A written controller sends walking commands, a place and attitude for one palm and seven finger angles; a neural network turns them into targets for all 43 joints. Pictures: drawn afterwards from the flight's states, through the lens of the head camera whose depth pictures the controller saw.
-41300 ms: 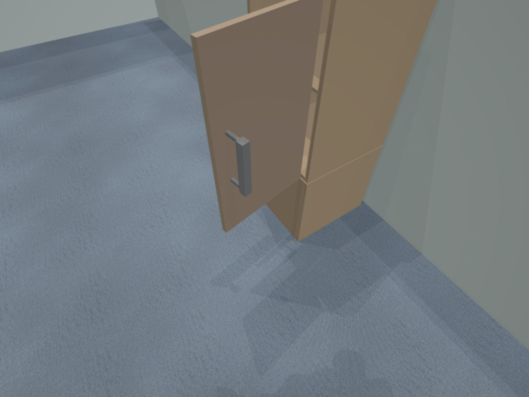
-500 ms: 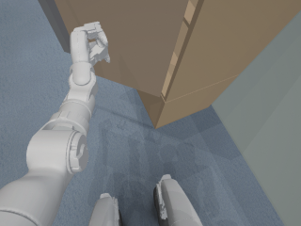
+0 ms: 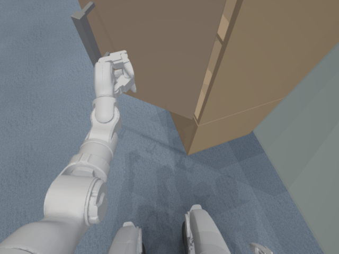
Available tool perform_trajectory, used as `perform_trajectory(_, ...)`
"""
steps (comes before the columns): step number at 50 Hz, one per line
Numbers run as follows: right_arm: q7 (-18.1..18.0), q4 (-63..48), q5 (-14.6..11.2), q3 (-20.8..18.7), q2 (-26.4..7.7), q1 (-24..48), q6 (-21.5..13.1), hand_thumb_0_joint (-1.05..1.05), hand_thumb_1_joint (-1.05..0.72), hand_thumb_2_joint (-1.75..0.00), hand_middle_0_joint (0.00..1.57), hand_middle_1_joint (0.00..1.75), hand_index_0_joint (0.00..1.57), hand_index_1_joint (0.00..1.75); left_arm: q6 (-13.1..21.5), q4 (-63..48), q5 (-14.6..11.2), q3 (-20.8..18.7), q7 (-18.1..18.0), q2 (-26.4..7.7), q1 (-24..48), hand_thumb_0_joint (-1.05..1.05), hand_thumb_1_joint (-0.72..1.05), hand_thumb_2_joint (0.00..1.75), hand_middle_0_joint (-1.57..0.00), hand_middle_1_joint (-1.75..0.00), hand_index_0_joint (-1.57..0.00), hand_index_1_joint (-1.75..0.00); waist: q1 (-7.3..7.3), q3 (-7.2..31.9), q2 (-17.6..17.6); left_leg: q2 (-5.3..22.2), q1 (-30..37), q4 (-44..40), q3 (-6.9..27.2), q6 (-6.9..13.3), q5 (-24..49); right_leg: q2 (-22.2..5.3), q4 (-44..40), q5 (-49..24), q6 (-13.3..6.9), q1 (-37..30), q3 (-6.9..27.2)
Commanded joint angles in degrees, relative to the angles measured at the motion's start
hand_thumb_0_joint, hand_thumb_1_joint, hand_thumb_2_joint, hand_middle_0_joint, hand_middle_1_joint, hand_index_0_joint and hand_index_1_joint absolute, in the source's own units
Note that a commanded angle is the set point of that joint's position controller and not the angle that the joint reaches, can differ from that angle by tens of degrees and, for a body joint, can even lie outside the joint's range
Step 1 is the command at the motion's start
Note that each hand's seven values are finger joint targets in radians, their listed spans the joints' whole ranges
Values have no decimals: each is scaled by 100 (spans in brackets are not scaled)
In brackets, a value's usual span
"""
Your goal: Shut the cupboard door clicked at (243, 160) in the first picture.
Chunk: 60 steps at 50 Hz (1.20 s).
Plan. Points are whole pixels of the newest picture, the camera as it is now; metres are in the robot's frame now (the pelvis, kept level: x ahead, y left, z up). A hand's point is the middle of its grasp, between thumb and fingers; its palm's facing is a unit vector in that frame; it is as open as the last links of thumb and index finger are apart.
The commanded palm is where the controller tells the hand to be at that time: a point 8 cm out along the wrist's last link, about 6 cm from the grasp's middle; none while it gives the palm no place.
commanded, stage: draw the hand back to the body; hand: left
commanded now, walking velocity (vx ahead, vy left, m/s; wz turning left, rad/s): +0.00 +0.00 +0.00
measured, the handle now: (95, 39) +0.65 +0.14 +0.04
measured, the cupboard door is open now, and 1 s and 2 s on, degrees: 47 47 47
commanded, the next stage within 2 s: step back with the hand held close in 1.46 s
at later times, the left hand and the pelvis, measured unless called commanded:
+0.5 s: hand (63, 127) +0.35 +0.14 +0.14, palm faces +0.00 -0.99 -0.17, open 3.1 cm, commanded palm +0.31 +0.20 +0.17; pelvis +0.02 +0.00 +0.08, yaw +0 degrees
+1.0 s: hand out of the picture +0.25 +0.27 +0.23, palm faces +0.41 -0.83 -0.38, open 5.5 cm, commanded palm +0.19 +0.30 +0.26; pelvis +0.04 +0.01 +0.10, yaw +1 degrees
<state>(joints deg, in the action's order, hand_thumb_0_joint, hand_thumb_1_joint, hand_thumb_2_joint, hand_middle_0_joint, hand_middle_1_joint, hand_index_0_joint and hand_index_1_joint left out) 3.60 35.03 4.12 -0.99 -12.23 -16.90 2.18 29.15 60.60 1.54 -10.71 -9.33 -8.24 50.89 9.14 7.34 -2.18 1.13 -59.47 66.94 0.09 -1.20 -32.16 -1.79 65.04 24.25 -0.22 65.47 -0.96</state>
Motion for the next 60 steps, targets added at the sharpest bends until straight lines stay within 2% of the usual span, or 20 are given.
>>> perform_trajectory(1,-111,-718,-197,-296,-879,-993,-81,0,-90,-90,20,30,20,30,123,-2269,-331,-150,247,-840,625,0,90,90,-130,-150,-130,-150,-378,3626,425,-226,1271,-1237,-245,172,2443,158,-1021,-3099,-85,-4190,97)
perform_trajectory(3,-175,-798,-296,-289,-881,-914,-65,0,-90,-90,20,30,20,30,-72,-2755,-491,-65,389,-808,270,0,90,90,-130,-150,-130,-150,-352,3124,861,-228,1299,-1542,-263,210,2009,175,-1422,-2744,-31,-4434,115)
perform_trajectory(4,-220,-829,-333,-296,-876,-826,-86,0,-90,-90,20,30,20,30,-128,-3032,-570,43,459,-715,176,0,90,90,-130,-150,-130,-150,-333,2936,926,-235,1397,-1650,-298,229,1814,183,-1605,-2504,-1,-4463,140)
perform_trajectory(6,-322,-811,-375,-285,-861,-718,-164,0,-90,-90,20,30,20,30,-85,-3685,-687,116,556,-743,177,0,90,90,-130,-150,-130,-150,-341,2749,757,-220,1784,-1865,-302,237,1726,189,-1814,-2253,10,-4472,128)
perform_trajectory(11,-445,-727,-471,-225,-830,-383,-383,0,-90,-90,20,30,20,30,-124,-4056,-806,494,944,-568,-779,0,90,90,-130,-150,-130,-150,-414,1695,413,-183,2349,-2359,-267,208,1468,187,-2221,-1635,-21,-4228,-18)
perform_trajectory(15,-473,-925,-577,-179,-818,-66,-494,0,-90,-90,20,30,20,30,-468,-4482,-970,628,1244,-510,-1859,0,90,90,-127,-147,-127,-147,-652,1311,-43,-184,2826,-2717,-256,172,1574,175,-2434,-1528,-89,-4364,-133)
perform_trajectory(17,-500,-998,-614,-132,-817,129,-534,0,-90,-90,20,30,20,30,-660,-4708,-1076,539,1322,-621,-2189,0,90,90,-122,-141,-122,-141,-735,1071,202,-165,2888,-2881,-219,169,1516,167,-2547,-1404,-74,-4451,-155)
perform_trajectory(19,-542,-1108,-631,-112,-801,309,-596,0,-90,-90,20,30,20,30,-787,-5168,-1163,402,1383,-768,-2400,0,90,90,-116,-135,-116,-135,-829,1079,214,-177,3038,-2995,-226,179,1601,151,-2630,-1482,-63,-4686,-128)
perform_trajectory(20,-693,-1176,-634,-180,-713,446,-390,0,-90,-90,20,30,20,30,-1053,-5414,-628,640,1042,-1213,-2597,0,90,90,-113,-132,-113,-132,-817,1234,446,-182,3339,-3273,-242,203,1742,27,-2888,-1394,-91,-5118,116)
perform_trajectory(21,-779,-1277,-624,-131,-623,616,-341,0,-90,-90,20,30,20,30,-1203,-5895,-573,589,847,-1183,-2389,0,90,90,-111,-129,-111,-129,-776,1063,463,-176,3477,-3403,-234,219,1789,30,-3055,-1397,-55,-5141,104)
perform_trajectory(22,-836,-1242,-602,-116,-628,677,-325,0,-90,-90,20,30,20,30,-1377,-5945,-524,601,720,-1130,-2780,0,90,90,-108,-126,-108,-126,-843,910,261,-144,3633,-3507,-235,211,1866,32,-3104,-1462,-74,-5253,55)
perform_trajectory(24,-926,-1249,-591,-44,-593,791,-302,0,-90,-90,20,30,20,30,-1618,-6287,-476,512,572,-1212,-3205,0,90,90,-102,-120,-102,-120,-907,817,265,-121,3917,-3687,-225,217,2119,44,-3243,-1685,-82,-5494,-29)
perform_trajectory(25,-969,-1244,-584,-25,-589,834,-305,0,-90,-90,20,30,20,30,-1728,-6397,-482,456,528,-1274,-3449,0,90,90,-100,-117,-100,-117,-931,707,338,-109,4023,-3787,-217,233,2270,39,-3360,-1849,-82,-5644,-44)
perform_trajectory(28,-1010,-1218,-549,68,-534,957,-383,0,-90,-90,20,30,20,30,-1952,-6975,-435,350,429,-1338,-3917,0,90,90,-92,-108,-92,-108,-984,584,139,-89,4460,-4056,-233,207,2693,52,-3562,-2256,-75,-5919,-121)
perform_trajectory(29,-1012,-1194,-536,80,-506,983,-411,0,-90,-90,20,30,20,30,-2031,-7058,-451,408,422,-1222,-4173,0,90,90,-89,-105,-89,-105,-973,387,123,-68,4564,-4126,-250,202,2797,59,-3644,-2345,-66,-5940,-153)
perform_trajectory(34,-964,-1103,-472,150,-507,1091,-589,0,-90,-90,20,30,20,30,-2221,-7623,-419,242,379,-1280,-4911,0,90,90,-75,-90,-75,-90,-1020,-43,9,-35,4870,-4470,-249,159,3009,93,-3993,-2371,-53,-6129,-217)
perform_trajectory(46,-892,-953,-373,108,-502,1194,-965,0,-90,-90,20,30,20,30,-2195,-9033,-420,-983,233,-1975,-6347,0,90,90,-42,-54,-42,-54,-1238,-13,-103,-41,5115,-4616,-239,124,3567,93,-4166,-2677,-10,-6604,-225)
perform_trajectory(54,-871,-826,-387,-13,-524,1139,-1155,0,-90,-90,20,30,20,30,-2087,-9462,-454,-1871,142,-2367,-7322,0,90,90,-20,-30,-20,-30,-1335,-237,-182,10,5029,-4604,-263,89,3687,107,-4173,-2577,18,-6472,-225)
perform_trajectory(56,-873,-756,-407,-10,-560,1121,-1175,0,-90,-90,20,30,20,30,-2097,-9117,-455,-1488,197,-1978,-7276,0,90,90,-20,-30,-20,-30,-1227,-675,53,15,4924,-4685,-290,121,3251,98,-4297,-2236,37,-6208,-234)
perform_trajectory(60,-925,-691,-406,-68,-666,1115,-1237,0,-90,-90,20,30,20,30,-2052,-9125,-419,-1443,167,-2056,-6943,0,90,90,-20,-30,-20,-30,-1209,-650,-62,-3,4991,-4754,-267,169,2786,103,-4373,-1767,32,-6095,-212)
